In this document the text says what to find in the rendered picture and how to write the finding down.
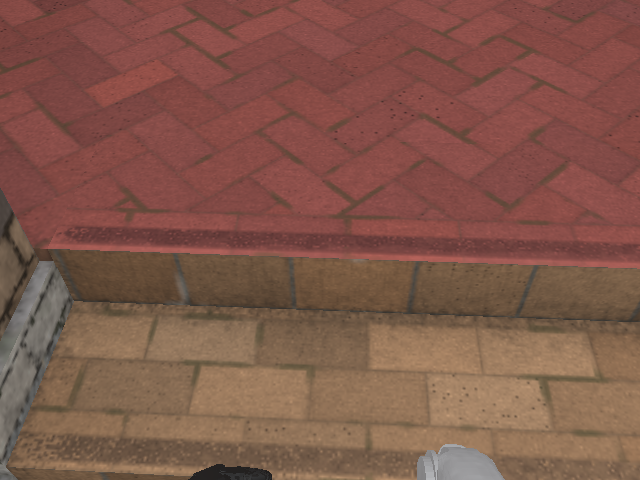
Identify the right robot thigh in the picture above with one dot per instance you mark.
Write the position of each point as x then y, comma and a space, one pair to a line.
456, 463

